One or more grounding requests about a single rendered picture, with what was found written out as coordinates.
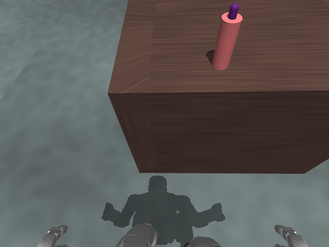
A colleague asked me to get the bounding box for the bottle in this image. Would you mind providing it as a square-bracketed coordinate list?
[212, 3, 243, 70]

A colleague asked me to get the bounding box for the left robot hand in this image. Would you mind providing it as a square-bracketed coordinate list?
[36, 225, 68, 247]

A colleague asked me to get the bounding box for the right robot hand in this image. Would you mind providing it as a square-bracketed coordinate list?
[275, 225, 309, 247]

